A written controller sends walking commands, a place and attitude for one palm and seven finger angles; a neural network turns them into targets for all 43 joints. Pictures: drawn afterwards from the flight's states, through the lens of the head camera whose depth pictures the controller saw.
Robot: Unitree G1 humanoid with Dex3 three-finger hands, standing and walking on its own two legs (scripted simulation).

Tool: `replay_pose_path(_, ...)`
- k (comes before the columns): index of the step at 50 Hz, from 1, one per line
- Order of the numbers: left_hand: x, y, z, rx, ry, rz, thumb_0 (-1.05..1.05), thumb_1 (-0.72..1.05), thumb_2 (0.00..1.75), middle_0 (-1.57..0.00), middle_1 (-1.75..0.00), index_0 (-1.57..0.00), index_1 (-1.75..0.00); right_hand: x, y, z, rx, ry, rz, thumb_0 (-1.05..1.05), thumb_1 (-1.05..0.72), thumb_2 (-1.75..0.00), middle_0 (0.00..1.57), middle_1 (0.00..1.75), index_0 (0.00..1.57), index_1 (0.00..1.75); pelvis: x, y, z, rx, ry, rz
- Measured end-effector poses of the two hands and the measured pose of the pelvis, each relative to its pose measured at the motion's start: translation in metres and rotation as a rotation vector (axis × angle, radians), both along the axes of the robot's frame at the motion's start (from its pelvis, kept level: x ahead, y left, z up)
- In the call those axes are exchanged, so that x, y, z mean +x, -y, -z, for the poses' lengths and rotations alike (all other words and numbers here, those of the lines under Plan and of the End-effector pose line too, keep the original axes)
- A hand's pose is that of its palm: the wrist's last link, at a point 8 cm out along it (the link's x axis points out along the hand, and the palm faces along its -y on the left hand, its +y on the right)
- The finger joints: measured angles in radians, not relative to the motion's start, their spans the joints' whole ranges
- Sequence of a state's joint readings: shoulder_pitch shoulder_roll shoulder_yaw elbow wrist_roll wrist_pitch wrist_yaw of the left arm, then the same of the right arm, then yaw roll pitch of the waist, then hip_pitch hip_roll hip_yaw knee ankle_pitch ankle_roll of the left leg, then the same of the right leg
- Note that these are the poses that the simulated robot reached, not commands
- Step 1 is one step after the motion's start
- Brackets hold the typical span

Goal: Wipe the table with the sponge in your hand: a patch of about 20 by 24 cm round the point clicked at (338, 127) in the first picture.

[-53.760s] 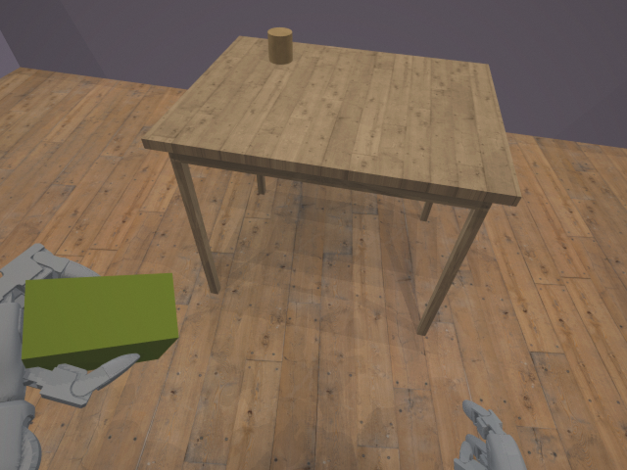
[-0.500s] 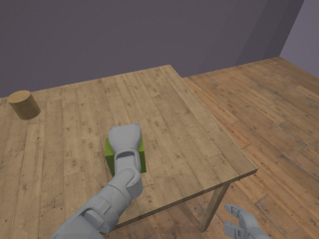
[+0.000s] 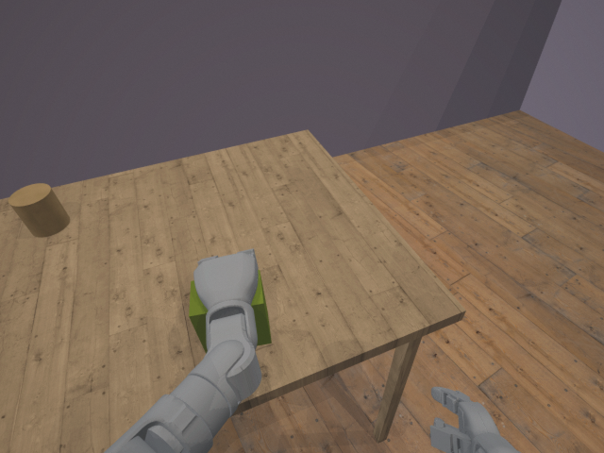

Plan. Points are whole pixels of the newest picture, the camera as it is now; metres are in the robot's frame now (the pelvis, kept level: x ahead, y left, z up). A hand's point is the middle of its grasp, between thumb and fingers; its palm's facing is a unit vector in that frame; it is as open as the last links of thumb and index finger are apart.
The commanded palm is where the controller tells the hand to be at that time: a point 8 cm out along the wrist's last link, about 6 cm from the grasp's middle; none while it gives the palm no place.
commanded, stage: wipe back along the third lane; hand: left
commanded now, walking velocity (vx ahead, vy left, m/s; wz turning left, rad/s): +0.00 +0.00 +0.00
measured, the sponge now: (234, 319) +0.33 +0.15 -0.02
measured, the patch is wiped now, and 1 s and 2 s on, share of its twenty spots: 1.00 1.00 1.00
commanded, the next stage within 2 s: slide back across to the middle lane in 0.32 s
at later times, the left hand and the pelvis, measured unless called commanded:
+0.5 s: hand (243, 311) +0.31 +0.13 +0.03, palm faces +0.01 -0.08 -1.00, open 10.0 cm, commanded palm +0.26 +0.13 +0.06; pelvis +0.00 -0.02 +0.00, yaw -1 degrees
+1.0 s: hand (223, 323) +0.28 +0.15 +0.04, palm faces +0.02 -0.17 -0.99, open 10.0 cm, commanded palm +0.24 +0.17 +0.08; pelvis +0.00 -0.03 +0.00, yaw -2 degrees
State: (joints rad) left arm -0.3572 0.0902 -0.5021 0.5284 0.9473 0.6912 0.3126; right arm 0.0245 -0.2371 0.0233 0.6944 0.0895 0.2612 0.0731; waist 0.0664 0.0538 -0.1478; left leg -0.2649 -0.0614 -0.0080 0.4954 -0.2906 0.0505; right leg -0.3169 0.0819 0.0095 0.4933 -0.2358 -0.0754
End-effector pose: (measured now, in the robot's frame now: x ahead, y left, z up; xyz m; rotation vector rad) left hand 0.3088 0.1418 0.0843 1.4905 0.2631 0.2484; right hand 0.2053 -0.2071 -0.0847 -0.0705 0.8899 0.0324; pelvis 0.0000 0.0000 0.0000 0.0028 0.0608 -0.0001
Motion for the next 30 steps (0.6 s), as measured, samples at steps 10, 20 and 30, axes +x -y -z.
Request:
replay_pose_path(10,-0.014,0.013,0.001,-0.003,0.006,0.010,0.01,-0.46,1.03,-0.67,-1.42,-0.71,-1.40,0.021,0.007,-0.008,0.021,0.054,-0.026,0.01,-0.91,-0.90,0.19,0.30,0.20,0.29,0.003,0.012,0.001,0.006,0.011,-0.001)
replay_pose_path(20,-0.017,0.014,0.002,-0.015,0.010,-0.007,0.01,-0.46,1.03,-0.67,-1.42,-0.71,-1.40,0.025,0.015,-0.012,0.020,0.083,-0.021,0.01,-0.91,-0.90,0.20,0.30,0.20,0.29,0.003,0.022,0.001,0.012,0.012,0.008)
replay_pose_path(30,-0.020,0.010,-0.001,-0.045,0.011,-0.014,0.01,-0.46,1.03,-0.67,-1.41,-0.71,-1.39,0.010,0.030,-0.007,0.005,0.065,0.023,0.01,-0.91,-0.90,0.20,0.30,0.20,0.29,0.001,0.026,0.000,0.015,0.020,0.022)
